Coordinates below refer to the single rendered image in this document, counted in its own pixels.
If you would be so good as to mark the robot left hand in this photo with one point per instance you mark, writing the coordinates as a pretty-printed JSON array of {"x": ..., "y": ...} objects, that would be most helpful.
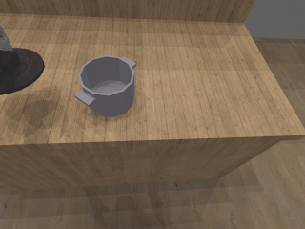
[{"x": 4, "y": 41}]

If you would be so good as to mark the lid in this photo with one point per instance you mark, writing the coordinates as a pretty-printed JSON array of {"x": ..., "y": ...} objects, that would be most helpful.
[{"x": 27, "y": 69}]

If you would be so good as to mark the table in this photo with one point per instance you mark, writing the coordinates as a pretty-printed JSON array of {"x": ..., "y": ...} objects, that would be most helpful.
[{"x": 205, "y": 100}]

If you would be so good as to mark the knob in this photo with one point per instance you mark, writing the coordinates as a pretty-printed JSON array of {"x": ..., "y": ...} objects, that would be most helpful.
[{"x": 7, "y": 60}]

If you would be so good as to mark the pot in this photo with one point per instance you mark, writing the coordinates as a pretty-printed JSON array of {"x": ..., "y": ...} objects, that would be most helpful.
[{"x": 107, "y": 85}]

